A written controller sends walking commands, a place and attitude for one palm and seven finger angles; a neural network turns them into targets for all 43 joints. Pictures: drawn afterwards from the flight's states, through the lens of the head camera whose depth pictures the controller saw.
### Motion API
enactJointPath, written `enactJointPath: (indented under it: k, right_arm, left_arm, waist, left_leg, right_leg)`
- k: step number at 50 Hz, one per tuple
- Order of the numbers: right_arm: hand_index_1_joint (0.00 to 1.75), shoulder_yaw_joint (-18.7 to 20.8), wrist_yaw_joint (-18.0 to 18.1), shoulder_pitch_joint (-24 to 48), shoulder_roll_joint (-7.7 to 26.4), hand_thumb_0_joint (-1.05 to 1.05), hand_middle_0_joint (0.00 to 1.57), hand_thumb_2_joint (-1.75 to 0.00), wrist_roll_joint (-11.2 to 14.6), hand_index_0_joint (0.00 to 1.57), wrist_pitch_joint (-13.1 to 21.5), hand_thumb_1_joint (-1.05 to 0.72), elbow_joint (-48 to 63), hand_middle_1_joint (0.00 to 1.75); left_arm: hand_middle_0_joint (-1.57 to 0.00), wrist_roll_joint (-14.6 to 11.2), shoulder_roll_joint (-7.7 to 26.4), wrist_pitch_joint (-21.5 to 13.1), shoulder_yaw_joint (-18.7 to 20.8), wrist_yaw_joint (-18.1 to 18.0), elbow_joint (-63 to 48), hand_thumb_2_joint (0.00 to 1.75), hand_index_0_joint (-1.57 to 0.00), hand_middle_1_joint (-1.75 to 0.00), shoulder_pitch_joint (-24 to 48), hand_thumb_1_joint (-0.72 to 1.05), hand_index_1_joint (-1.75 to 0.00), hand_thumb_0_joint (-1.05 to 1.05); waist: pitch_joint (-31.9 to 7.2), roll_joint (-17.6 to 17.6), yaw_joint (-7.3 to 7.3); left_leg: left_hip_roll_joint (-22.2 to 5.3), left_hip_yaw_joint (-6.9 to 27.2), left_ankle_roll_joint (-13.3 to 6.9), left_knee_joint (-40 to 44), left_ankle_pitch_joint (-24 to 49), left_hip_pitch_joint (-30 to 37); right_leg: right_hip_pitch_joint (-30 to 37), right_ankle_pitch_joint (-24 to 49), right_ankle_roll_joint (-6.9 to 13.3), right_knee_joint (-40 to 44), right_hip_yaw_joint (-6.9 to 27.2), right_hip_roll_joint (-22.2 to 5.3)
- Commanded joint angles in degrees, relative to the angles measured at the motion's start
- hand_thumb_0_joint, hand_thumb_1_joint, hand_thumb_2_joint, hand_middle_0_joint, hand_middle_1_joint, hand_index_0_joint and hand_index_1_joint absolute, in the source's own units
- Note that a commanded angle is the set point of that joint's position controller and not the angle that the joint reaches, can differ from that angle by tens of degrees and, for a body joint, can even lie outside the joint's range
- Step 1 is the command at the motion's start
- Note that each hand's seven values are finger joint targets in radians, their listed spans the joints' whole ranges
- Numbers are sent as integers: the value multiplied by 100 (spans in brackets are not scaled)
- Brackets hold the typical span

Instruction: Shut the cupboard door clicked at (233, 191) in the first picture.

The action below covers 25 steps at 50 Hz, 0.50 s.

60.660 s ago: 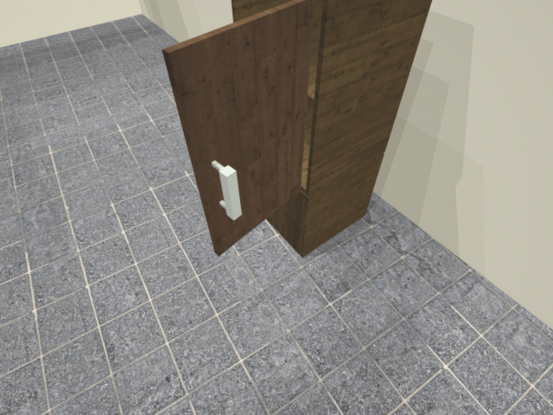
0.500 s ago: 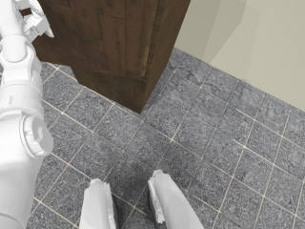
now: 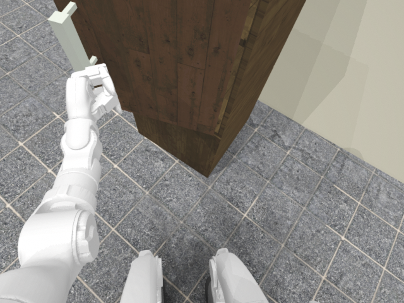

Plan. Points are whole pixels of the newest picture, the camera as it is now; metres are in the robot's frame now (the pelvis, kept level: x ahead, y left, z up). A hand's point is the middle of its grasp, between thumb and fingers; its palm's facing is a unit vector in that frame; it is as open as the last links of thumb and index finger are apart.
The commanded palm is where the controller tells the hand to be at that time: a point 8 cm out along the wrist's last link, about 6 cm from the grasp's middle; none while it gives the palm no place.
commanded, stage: pull the fist back off the door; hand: left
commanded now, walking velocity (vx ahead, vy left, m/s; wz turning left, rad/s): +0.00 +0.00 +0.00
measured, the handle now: (79, 43) +0.64 +0.21 +0.05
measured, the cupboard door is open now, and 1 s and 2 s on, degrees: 18 18 18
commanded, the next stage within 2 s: draw the hand back to the body in 0.14 s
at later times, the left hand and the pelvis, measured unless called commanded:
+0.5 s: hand (94, 111) +0.44 +0.15 +0.09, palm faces +0.07 -1.00 -0.04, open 3.1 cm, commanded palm +0.39 +0.21 +0.10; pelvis +0.00 +0.00 +0.03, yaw -1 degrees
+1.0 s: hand out of the picture +0.31 +0.22 +0.18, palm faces +0.22 -0.94 -0.26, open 3.2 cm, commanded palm +0.26 +0.27 +0.21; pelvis +0.03 +0.01 +0.11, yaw +2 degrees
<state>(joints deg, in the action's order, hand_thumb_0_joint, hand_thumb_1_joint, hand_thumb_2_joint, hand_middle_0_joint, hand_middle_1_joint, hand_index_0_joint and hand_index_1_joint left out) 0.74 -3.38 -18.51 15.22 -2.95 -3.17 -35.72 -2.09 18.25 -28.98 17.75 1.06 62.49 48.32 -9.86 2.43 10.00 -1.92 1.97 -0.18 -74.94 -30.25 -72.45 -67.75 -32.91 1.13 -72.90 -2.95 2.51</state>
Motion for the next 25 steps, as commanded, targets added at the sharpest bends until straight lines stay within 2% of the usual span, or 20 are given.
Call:
enactJointPath:
  k: [1, 2, 3, 4, 5, 6, 7, 13, 14, 15, 17, 20, 21, 22, 23, 25]
  right_arm:
    - [30, 328, 60, -947, 814, 0, 20, -90, 19, 20, 9, -90, 216, 30]
    - [30, 344, 66, -949, 821, 0, 20, -90, 24, 20, 1, -90, 249, 30]
    - [30, 336, 68, -867, 802, 0, 20, -90, 46, 20, -17, -90, 255, 30]
    - [30, 327, 69, -841, 793, 0, 20, -90, 46, 20, -36, -90, 241, 30]
    - [30, 324, 83, -832, 799, 0, 20, -90, 46, 20, -43, -90, 212, 30]
    - [30, 309, 108, -837, 808, 0, 20, -90, 43, 20, -48, -90, 201, 30]
    - [30, 299, 139, -839, 821, 0, 20, -90, 26, 20, -33, -90, 219, 30]
    - [30, 281, 142, -735, 778, 0, 20, -90, -2, 20, 12, -90, 207, 30]
    - [30, 293, 131, -730, 792, 0, 20, -90, 18, 20, -4, -90, 299, 30]
    - [30, 287, 131, -675, 790, 0, 20, -90, 53, 20, -29, -90, 388, 30]
    - [30, 299, 143, -673, 785, 0, 20, -90, 137, 20, -72, -90, 562, 30]
    - [30, 281, 207, -581, 722, 0, 20, -90, 295, 20, -113, -90, 728, 30]
    - [30, 292, 251, -568, 719, 0, 20, -90, 334, 20, -98, -90, 775, 30]
    - [30, 272, 300, -550, 715, 0, 20, -90, 359, 20, -67, -90, 828, 30]
    - [30, 264, 329, -477, 674, 0, 20, -90, 402, 20, -28, -90, 830, 30]
    - [30, 244, 395, -404, 669, 0, 20, -90, 433, 20, 47, -90, 814, 30]
  left_arm:
    - [-130, -43, 805, -548, -100, -119, -1469, 90, -130, -150, 2292, 90, -150, 0]
    - [-130, -65, 728, -551, -107, -131, -1458, 90, -130, -150, 2130, 90, -150, 0]
    - [-130, -70, 654, -533, -157, -146, -1415, 90, -130, -150, 1998, 90, -150, 0]
    - [-130, -51, 531, -512, -283, -159, -1336, 90, -130, -150, 2102, 90, -150, 0]
    - [-130, -66, 548, -489, -247, -196, -1195, 90, -130, -150, 2220, 90, -150, 0]
    - [-130, -49, 759, -482, -84, -238, -1084, 90, -130, -150, 2262, 90, -150, 0]
    - [-130, -42, 878, -529, 4, -266, -1133, 90, -130, -150, 2382, 90, -150, 0]
    - [-130, -1, 764, -735, -65, -193, -917, 90, -130, -150, 2263, 90, -150, 0]
    - [-130, -51, 887, -711, 94, -154, -1082, 90, -130, -150, 1932, 90, -150, 0]
    - [-130, -95, 965, -677, 119, -105, -1344, 90, -130, -150, 1747, 90, -150, 0]
    - [-130, -244, 1019, -518, 179, 12, -1888, 90, -130, -150, 1114, 90, -150, 0]
    - [-130, -475, 813, -124, -22, 124, -2628, 90, -130, -150, 523, 90, -150, 0]
    - [-130, -540, 908, -42, 58, 127, -2975, 90, -130, -150, 325, 90, -150, 0]
    - [-130, -597, 875, 10, -5, 140, -3263, 90, -130, -150, 106, 90, -150, 0]
    - [-130, -666, 715, 69, -121, 152, -3441, 90, -130, -150, -20, 90, -150, 0]
    - [-130, -738, 783, 106, -91, 160, -3662, 90, -130, -150, -400, 90, -150, 0]
  waist:
    - [-3168, 673, 45]
    - [-3182, 570, 30]
    - [-3030, 619, 7]
    - [-2858, 525, 84]
    - [-2648, 308, 157]
    - [-2539, 134, 145]
    - [-2551, 114, 151]
    - [-2752, 269, 70]
    - [-2975, 314, -126]
    - [-3183, 426, -232]
    - [-3513, 427, -436]
    - [-3024, 20, -450]
    - [-3015, -145, -492]
    - [-2992, -123, -530]
    - [-2727, -120, -487]
    - [-2233, -377, -517]
  left_leg:
    - [84, 114, -78, 742, 2372, 3090]
    - [84, 113, -84, 746, 2447, 3140]
    - [76, 100, -59, 796, 2409, 3119]
    - [75, 114, -67, 808, 2243, 3045]
    - [86, 109, -91, 822, 1990, 2847]
    - [103, 88, -115, 824, 1824, 2594]
    - [115, 88, -131, 810, 1764, 2547]
    - [115, 100, -91, 791, 1841, 2678]
    - [127, 62, -79, 858, 1886, 2753]
    - [128, 30, -70, 961, 1981, 2939]
    - [133, 13, -53, 1165, 2306, 3297]
    - [152, -100, -115, 1522, 2148, 3282]
    - [153, -137, -139, 1622, 2119, 3279]
    - [157, -133, -135, 1730, 2139, 3394]
    - [162, -174, -154, 1836, 2032, 3441]
    - [167, -201, -173, 2052, 1737, 3363]
  right_leg:
    - [1171, 2433, 3, 926, 129, 34]
    - [1170, 2493, 6, 916, 133, 35]
    - [1129, 2460, 1, 945, 113, 27]
    - [1043, 2323, -9, 979, 103, 26]
    - [1047, 2163, -31, 1048, 118, 28]
    - [1190, 2106, -41, 1062, 153, 28]
    - [1188, 2083, -39, 1049, 187, 24]
    - [1061, 2044, -11, 953, 166, 11]
    - [1306, 2084, 1, 983, 186, 13]
    - [1533, 2194, 12, 1040, 200, 13]
    - [2018, 2499, 31, 1124, 188, 40]
    - [2583, 2636, -39, 1571, 206, 56]
    - [2837, 2733, -57, 1687, 229, 58]
    - [2973, 2762, -40, 1753, 229, 59]
    - [2982, 2729, -70, 1913, 225, 58]
    - [3146, 2498, -94, 2168, 253, 57]
